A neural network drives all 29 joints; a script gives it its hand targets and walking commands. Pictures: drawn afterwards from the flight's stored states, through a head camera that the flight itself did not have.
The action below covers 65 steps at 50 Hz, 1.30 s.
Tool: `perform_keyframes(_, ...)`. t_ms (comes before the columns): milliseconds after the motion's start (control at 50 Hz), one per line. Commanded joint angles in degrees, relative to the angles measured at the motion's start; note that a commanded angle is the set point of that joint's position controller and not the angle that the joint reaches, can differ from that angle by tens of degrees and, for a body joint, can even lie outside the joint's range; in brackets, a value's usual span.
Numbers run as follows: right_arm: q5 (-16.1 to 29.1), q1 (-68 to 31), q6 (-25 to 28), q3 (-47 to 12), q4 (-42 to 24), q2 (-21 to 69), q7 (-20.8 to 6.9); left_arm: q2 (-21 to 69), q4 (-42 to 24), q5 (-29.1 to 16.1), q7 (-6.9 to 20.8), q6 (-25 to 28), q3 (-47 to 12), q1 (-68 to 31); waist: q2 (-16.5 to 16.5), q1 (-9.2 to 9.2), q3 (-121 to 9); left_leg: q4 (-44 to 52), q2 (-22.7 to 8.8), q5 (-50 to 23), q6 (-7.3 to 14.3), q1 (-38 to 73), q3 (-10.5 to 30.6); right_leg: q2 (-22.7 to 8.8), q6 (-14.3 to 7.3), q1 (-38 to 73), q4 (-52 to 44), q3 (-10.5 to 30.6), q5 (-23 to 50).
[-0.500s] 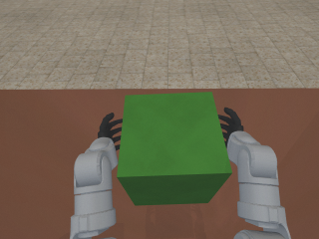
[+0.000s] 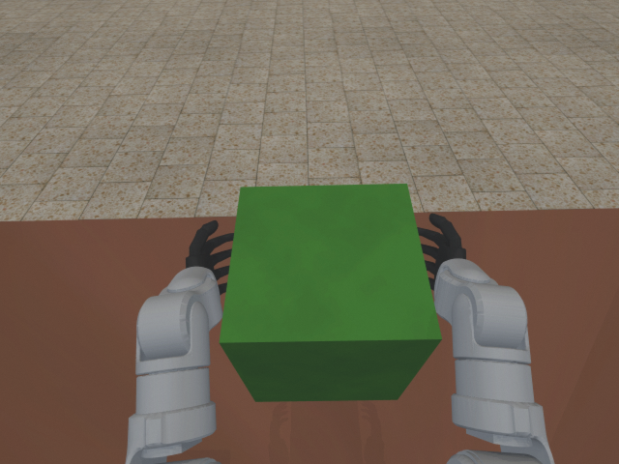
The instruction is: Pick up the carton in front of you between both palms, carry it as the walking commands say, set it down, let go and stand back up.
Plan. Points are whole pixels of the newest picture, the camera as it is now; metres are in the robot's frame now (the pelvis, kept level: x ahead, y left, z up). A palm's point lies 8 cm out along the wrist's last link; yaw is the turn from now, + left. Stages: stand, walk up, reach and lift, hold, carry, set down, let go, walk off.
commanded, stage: carry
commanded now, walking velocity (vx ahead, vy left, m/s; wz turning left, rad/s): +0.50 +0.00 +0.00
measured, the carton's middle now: (325, 301) +0.33 +0.00 +0.03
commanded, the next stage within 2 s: none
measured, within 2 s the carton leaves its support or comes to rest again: neither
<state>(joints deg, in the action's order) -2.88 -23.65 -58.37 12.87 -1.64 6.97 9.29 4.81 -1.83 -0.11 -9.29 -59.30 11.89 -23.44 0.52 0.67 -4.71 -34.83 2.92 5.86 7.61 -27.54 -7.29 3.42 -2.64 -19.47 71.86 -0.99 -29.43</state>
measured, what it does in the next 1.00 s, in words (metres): goes down: right foot 0.03 m lower, then left foot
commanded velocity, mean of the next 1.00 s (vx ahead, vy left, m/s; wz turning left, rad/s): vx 0.23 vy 0.00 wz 0.00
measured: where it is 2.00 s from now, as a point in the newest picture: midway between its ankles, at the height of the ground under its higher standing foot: (321, 382)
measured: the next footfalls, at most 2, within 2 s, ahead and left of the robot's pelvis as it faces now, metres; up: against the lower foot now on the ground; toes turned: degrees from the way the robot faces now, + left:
right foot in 0.44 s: +0.43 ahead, -0.07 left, -0.03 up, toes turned -3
left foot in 0.88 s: +0.62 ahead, +0.07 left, -0.05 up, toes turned +3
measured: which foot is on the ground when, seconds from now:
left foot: down 0.00-0.42, up 0.44-0.86, down 0.88-1.00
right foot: up 0.00-0.42, down 0.44-0.88, up 0.90-1.00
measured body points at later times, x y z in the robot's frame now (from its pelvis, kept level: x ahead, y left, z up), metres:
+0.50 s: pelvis +0.31 -0.02 -0.04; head +0.31 -0.03 +0.41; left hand +0.64 +0.14 +0.07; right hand +0.66 -0.17 +0.07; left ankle +0.12 +0.06 -0.66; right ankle +0.40 -0.07 -0.75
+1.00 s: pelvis +0.52 +0.00 -0.05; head +0.55 +0.01 +0.40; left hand +0.87 +0.15 +0.04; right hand +0.86 -0.16 +0.04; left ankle +0.59 +0.07 -0.77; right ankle +0.46 -0.10 -0.75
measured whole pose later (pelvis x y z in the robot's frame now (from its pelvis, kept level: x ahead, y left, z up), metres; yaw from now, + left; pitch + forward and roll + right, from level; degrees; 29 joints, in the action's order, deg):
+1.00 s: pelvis +0.52 +0.00 -0.05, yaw +0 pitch +4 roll +0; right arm -2.6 -24.3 -58.7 13.2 -3.3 7.0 9.1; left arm 5.6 -3.9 0.6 -9.3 -60.0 12.5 -24.3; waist 0.8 0.5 -2.0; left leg -31.4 2.1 4.3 5.5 -25.5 -5.5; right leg 2.3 -1.3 -19.7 45.9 -1.1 -30.7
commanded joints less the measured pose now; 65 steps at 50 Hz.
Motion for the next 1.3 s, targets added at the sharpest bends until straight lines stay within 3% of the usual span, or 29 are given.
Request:
perform_keyframes(0,11.9,-31.8,0.5,-34.1,-6.5,42.3,-1.4,44.7,-5.6,-6.9,0.1,1.0,-31.5,-32.3,-2.5,1.59,-19.1,12.4,-19.8,-9.3,7.6,30.2,30.3,-4.6,-0.4,-22.2,3.2,3.0,4.7)
perform_keyframes(60,15.7,-37.0,2.5,-37.6,-7.8,46.7,-3.2,47.0,-4.8,-5.0,0.6,2.8,-31.7,-31.6,-3.9,0.50,-18.7,14.4,-17.4,-9.5,5.9,23.2,23.5,-6.0,0.7,-17.7,-4.9,1.3,8.4)
perform_keyframes(160,15.6,-32.3,3.9,-38.2,-7.2,45.1,-3.4,45.8,-5.6,-4.2,0.4,4.5,-33.5,-28.1,-5.6,2.44,-19.1,11.4,-15.2,-28.1,4.3,32.1,17.3,-6.3,1.4,-24.7,-16.4,-0.9,18.3)
perform_keyframes(220,15.5,-31.1,3.9,-37.9,-8.6,43.2,-3.0,44.3,-8.3,-5.2,0.2,4.5,-34.3,-28.8,-5.7,3.33,-17.2,10.2,-12.1,-33.5,2.4,33.8,13.6,-4.8,0.7,-24.1,-25.7,-3.0,26.4)
perform_keyframes(320,13.8,-26.9,2.2,-36.2,-7.4,38.9,-1.9,39.7,-9.0,-5.4,-0.2,2.5,-33.4,-26.8,-6.6,5.05,-14.2,7.1,-9.3,-32.3,1.3,35.6,10.2,-1.9,-1.2,-16.8,-42.9,-6.3,37.5)
perform_keyframes(340,13.5,-26.8,1.7,-36.0,-7.0,38.4,-1.6,38.6,-8.7,-5.1,-0.3,2.0,-32.7,-26.5,-7.0,4.18,-14.0,5.2,-9.4,-33.0,0.8,34.3,9.5,-1.6,-2.0,-12.7,-45.6,-6.5,38.9)
perform_keyframes(380,13.1,-27.4,0.8,-35.5,-6.1,37.9,-1.3,36.7,-7.0,-4.5,-0.5,1.2,-31.0,-24.9,-6.9,0.22,-16.5,-4.7,-9.2,-36.8,-1.4,31.0,7.0,-0.2,-3.1,0.4,-48.9,-7.9,38.9)
perform_keyframes(400,12.9,-28.0,0.4,-35.2,-5.7,37.6,-1.0,36.3,-6.4,-4.1,-0.5,0.9,-30.2,-24.4,-4.4,-2.45,-18.7,-14.3,-7.9,-30.1,-2.7,24.8,4.7,-2.1,-3.1,10.9,-49.7,-6.9,40.8)
perform_keyframes(420,12.6,-29.1,0.0,-34.8,-5.7,36.9,-0.7,35.4,-5.7,-3.6,-0.5,0.5,-29.2,-23.2,1.5,-3.44,-22.4,-25.9,-5.8,-7.8,-3.3,12.8,4.0,-10.8,-2.9,23.7,-42.9,2.5,52.2)
perform_keyframes(440,12.4,-29.0,-0.7,-34.3,-4.3,37.9,-0.5,33.7,-4.8,-3.3,-0.9,0.2,-28.3,-24.9,13.3,-3.01,-26.1,-39.2,0.5,27.9,-5.5,-4.3,5.9,-25.3,-9.7,38.5,-36.3,22.2,67.4)
perform_keyframes(460,12.0,-27.8,-0.9,-33.2,-4.8,37.2,-0.2,35.0,-3.9,-4.7,-1.1,0.1,-29.0,-24.0,16.0,-5.36,-29.2,-49.1,2.5,28.9,-5.6,-14.3,8.4,-27.5,-17.3,41.2,-43.0,34.1,42.0)
perform_keyframes(480,11.8,-29.9,-0.9,-33.1,-5.3,38.2,0.0,37.8,-4.3,-5.7,-0.6,0.3,-29.8,-24.5,11.1,-5.45,-24.8,-48.4,-0.4,25.5,-4.5,-17.2,9.3,-24.1,-16.1,34.9,-46.6,32.6,35.7)
perform_keyframes(520,10.4,-32.3,-0.2,-31.9,-5.6,41.7,0.0,43.8,-7.8,-8.9,1.0,1.0,-33.2,-31.7,2.1,-3.37,-19.5,-41.3,-3.0,20.6,-4.8,-13.8,8.7,-21.2,-13.0,23.0,-47.8,22.4,45.8)
perform_keyframes(540,9.6,-32.3,0.3,-31.4,-5.2,43.0,-0.2,46.2,-8.7,-10.4,1.7,1.6,-35.0,-34.8,0.7,-2.73,-19.1,-37.0,-4.2,19.3,-5.1,-10.5,8.9,-20.4,-11.9,18.7,-48.6,19.2,47.3)
perform_keyframes(580,9.2,-31.4,1.4,-32.5,-5.1,44.8,-0.8,48.8,-10.0,-12.6,2.9,2.9,-37.2,-37.4,1.7,-2.20,-19.6,-29.1,-4.7,17.7,-5.7,-7.2,7.8,-18.6,-10.4,16.1,-48.9,14.3,51.9)
perform_keyframes(620,9.0,-29.9,2.3,-33.8,-5.3,45.1,-0.9,49.0,-10.0,-13.3,3.4,3.8,-38.2,-36.2,4.5,-2.46,-20.7,-21.9,-4.2,13.6,-6.0,-7.5,6.6,-17.1,-9.3,18.5,-46.6,9.9,65.5)
perform_keyframes(660,9.0,-28.1,3.0,-34.6,-6.3,44.5,-0.8,48.0,-9.9,-13.1,3.4,4.2,-38.4,-33.4,6.0,-3.02,-22.5,-16.6,-3.1,7.1,-5.7,-6.9,4.9,-15.3,-7.8,20.9,-44.0,5.7,73.2)
perform_keyframes(760,10.2,-27.7,2.7,-36.2,-10.6,41.1,-0.6,44.0,-11.3,-11.7,2.7,3.7,-37.4,-28.9,6.7,-4.61,-21.7,-4.5,0.0,-4.7,-4.9,-4.3,1.3,-11.4,-6.2,24.1,-38.2,1.1,72.2)
perform_keyframes(800,10.1,-26.9,1.7,-35.6,-10.4,39.2,-0.8,42.2,-10.5,-10.3,2.1,2.9,-36.4,-27.5,6.1,-4.41,-19.9,3.2,0.6,-8.2,-4.1,0.0,1.1,-10.9,-6.0,22.4,-35.3,0.8,67.4)
perform_keyframes(840,9.4,-25.5,0.6,-34.1,-8.9,37.3,-1.1,40.9,-9.0,-8.9,1.6,1.8,-35.5,-26.9,4.0,-1.66,-19.6,14.4,-1.3,-21.1,-3.2,14.0,1.3,-9.6,-3.3,15.4,-28.7,-0.8,57.5)
perform_keyframes(860,9.1,-25.0,0.1,-33.2,-7.8,36.0,-1.1,40.0,-8.1,-8.0,1.3,1.3,-34.8,-26.8,0.4,-1.13,-20.2,11.1,-8.7,-44.8,-1.8,24.3,7.6,-7.6,-1.2,7.1,-24.7,-0.9,40.7)
perform_keyframes(880,8.2,-24.8,-0.4,-32.3,-6.7,34.4,-0.8,39.6,-7.1,-7.3,1.0,0.6,-34.3,-27.4,-5.8,-0.29,-24.1,1.2,-20.9,-75.7,4.5,36.5,17.7,-4.6,1.8,-3.7,-18.3,0.0,17.1)
perform_keyframes(900,8.2,-24.6,-0.7,-31.8,-5.1,34.3,-0.5,39.2,-6.7,-7.2,1.0,-0.1,-33.9,-27.7,-12.4,1.28,-26.1,0.4,-25.3,-84.5,10.1,40.5,23.0,-1.4,3.0,-9.4,-14.8,1.8,-6.4)
perform_keyframes(920,8.5,-23.7,-0.8,-31.4,-4.3,35.4,-0.5,39.9,-6.9,-7.5,0.9,-0.4,-33.7,-28.3,-11.9,2.25,-26.9,2.0,-24.6,-73.5,10.8,40.3,23.7,-2.1,2.2,-11.4,-17.4,3.4,-8.4)
perform_keyframes(960,10.2,-26.9,-0.6,-32.9,-6.4,40.1,-1.3,43.6,-7.6,-8.3,1.1,-0.2,-33.5,-31.3,-7.3,0.89,-26.2,6.0,-20.7,-50.9,6.6,32.8,21.8,-4.0,1.7,-5.4,-29.0,3.3,-2.5)
perform_keyframes(1020,13.0,-33.1,0.3,-36.1,-9.2,44.8,-2.9,47.5,-6.9,-7.7,1.6,0.9,-33.9,-32.1,-6.0,-0.02,-25.9,7.8,-16.6,-39.6,2.2,24.8,15.2,-2.2,1.7,6.5,-40.3,-0.7,9.1)
perform_keyframes(1060,14.2,-36.1,0.9,-37.4,-10.0,45.2,-3.5,48.0,-6.7,-6.8,1.7,1.5,-34.3,-33.2,-5.0,-0.21,-25.0,6.8,-14.4,-42.0,0.5,25.5,13.1,-4.1,1.5,7.6,-42.3,1.0,16.2)
perform_keyframes(1140,14.0,-32.9,0.7,-37.2,-8.6,42.1,-2.9,45.0,-6.4,-6.6,1.0,1.3,-34.0,-30.6,-2.3,-0.72,-25.4,3.6,-12.3,-45.2,0.2,24.5,11.0,-7.4,0.3,10.0,-38.1,2.6,34.6)
perform_keyframes(1280,9.7,-29.4,-1.7,-32.7,-4.1,40.2,-1.6,42.8,-5.0,-6.1,1.1,-0.7,-32.3,-29.7,0.1,-0.95,-23.4,3.2,-11.2,-37.7,-0.1,21.0,9.6,-9.6,0.0,10.2,-38.0,3.9,43.1)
